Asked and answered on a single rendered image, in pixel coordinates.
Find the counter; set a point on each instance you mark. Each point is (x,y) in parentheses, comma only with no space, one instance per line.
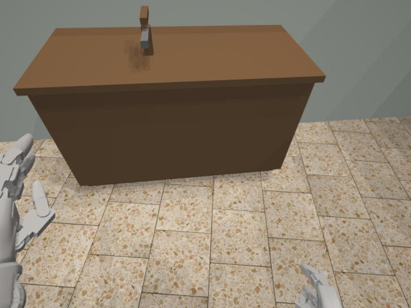
(201,101)

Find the tap lever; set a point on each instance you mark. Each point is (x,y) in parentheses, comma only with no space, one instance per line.
(145,38)

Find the robot right hand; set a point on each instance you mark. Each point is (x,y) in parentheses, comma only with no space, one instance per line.
(326,295)

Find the left robot forearm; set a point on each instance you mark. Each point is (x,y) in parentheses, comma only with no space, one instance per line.
(12,292)

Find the robot left hand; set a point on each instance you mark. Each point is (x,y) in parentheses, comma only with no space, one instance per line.
(14,167)

